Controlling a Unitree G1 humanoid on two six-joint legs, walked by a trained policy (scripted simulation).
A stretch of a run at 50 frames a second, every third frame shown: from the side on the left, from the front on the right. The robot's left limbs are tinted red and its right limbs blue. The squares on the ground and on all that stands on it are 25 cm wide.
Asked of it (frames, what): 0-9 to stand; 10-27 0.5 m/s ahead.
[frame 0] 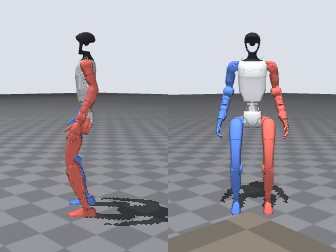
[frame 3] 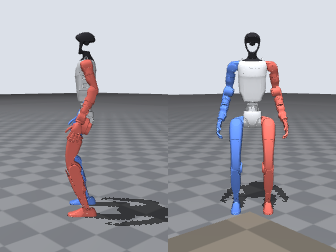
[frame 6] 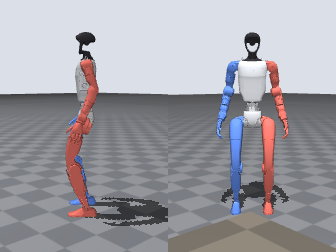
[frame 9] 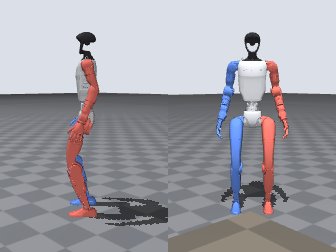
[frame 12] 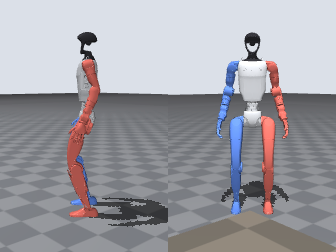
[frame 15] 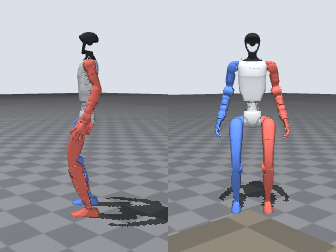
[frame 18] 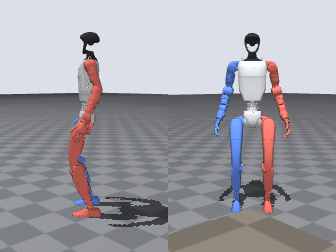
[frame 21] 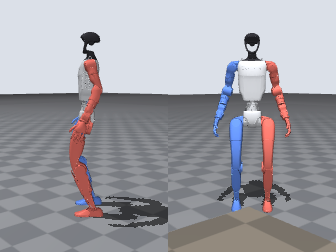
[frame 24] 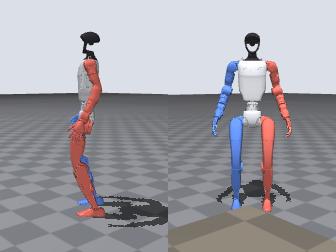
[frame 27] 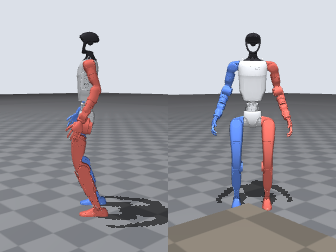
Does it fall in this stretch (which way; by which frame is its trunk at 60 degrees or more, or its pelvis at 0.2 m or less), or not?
no
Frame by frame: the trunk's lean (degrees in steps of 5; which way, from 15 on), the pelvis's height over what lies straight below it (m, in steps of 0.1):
0: 0, 0.8
3: 0, 0.8
6: 0, 0.8
9: 0, 0.8
12: 0, 0.8
15: 0, 0.8
18: 5, 0.8
21: 5, 0.8
24: 5, 0.8
27: 5, 0.8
